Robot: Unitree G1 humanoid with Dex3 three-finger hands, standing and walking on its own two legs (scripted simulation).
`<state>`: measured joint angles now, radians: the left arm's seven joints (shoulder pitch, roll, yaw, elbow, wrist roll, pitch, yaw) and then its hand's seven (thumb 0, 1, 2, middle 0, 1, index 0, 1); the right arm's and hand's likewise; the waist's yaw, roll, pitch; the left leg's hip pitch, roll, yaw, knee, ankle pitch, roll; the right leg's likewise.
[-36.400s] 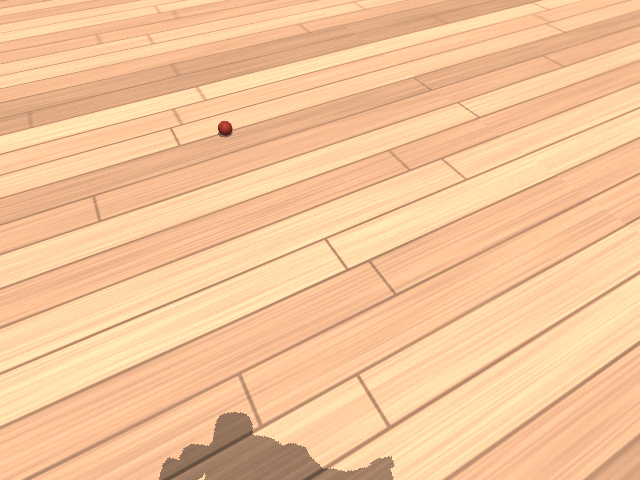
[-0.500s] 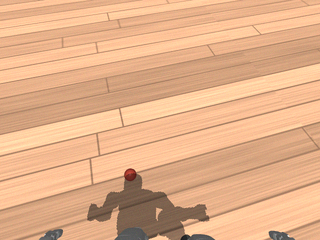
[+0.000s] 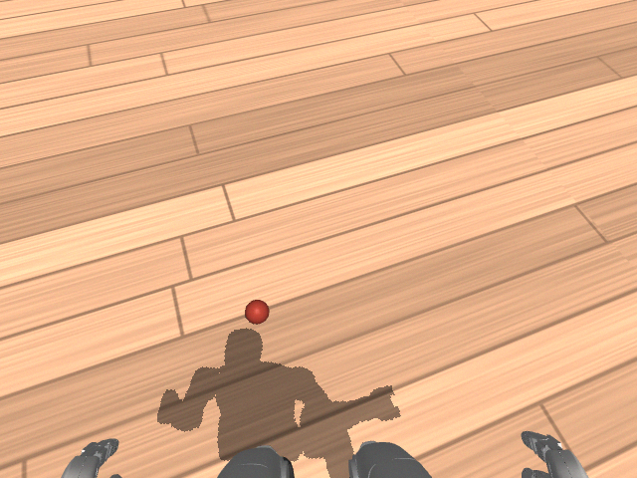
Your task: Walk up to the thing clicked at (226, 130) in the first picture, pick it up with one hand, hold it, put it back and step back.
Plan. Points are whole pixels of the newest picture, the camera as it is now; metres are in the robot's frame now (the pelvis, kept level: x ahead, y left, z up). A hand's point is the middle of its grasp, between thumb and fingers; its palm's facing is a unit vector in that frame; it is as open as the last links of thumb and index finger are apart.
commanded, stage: step back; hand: left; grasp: from above
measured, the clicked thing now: (257, 311) +0.57 +0.18 -0.72
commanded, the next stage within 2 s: none
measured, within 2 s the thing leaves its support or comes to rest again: neither
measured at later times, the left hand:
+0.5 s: hand out of the picture -0.01 +0.28 -0.15, palm faces +0.05 -0.93 -0.35, open 7.4 cm
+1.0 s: hand out of the picture -0.21 +0.22 -0.13, palm faces -0.02 -0.91 -0.42, open 7.4 cm
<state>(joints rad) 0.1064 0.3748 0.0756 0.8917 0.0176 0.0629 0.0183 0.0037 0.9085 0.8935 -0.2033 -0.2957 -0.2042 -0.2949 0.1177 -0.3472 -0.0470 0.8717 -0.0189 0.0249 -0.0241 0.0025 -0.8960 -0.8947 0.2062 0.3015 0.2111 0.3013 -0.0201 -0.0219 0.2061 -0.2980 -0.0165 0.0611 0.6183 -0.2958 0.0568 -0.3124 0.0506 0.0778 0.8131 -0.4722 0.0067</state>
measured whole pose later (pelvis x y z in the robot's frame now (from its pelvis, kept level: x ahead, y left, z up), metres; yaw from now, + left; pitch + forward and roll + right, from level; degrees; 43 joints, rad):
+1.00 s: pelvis -0.28 -0.04 +0.00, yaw -2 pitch -3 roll +3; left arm 0.25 0.35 0.08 0.84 0.05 0.07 -0.02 0.00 0.91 0.89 -0.21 -0.30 -0.21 -0.30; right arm 0.15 -0.41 -0.06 0.85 0.00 0.06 -0.03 0.00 -0.90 -0.89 0.20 0.30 0.21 0.30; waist 0.04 0.02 0.13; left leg -0.52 -0.09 -0.12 1.08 -0.47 0.00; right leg -0.28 -0.01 0.05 0.65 -0.32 -0.03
